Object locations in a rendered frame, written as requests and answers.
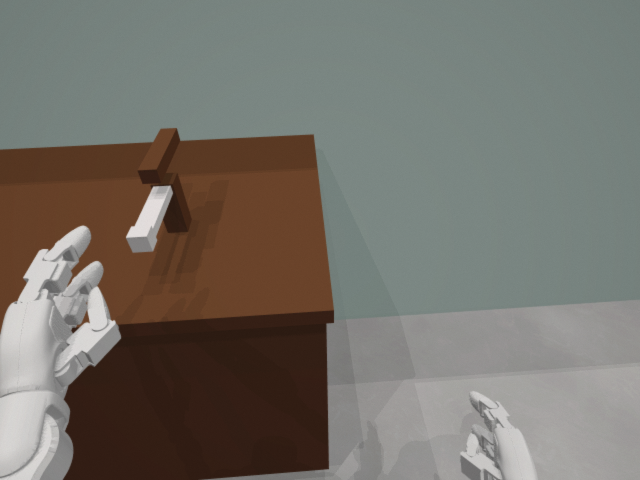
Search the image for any robot right hand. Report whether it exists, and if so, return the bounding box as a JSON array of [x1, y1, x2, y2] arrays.
[[460, 391, 538, 480]]

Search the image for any tap lever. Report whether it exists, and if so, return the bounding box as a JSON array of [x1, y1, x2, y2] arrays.
[[126, 186, 173, 253]]

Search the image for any robot left hand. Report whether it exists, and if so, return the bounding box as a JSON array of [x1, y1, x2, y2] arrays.
[[0, 226, 121, 400]]

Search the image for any counter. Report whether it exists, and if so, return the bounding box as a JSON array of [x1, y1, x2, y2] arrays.
[[0, 128, 334, 480]]

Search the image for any left robot forearm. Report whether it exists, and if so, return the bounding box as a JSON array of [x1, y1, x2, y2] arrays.
[[0, 390, 73, 480]]

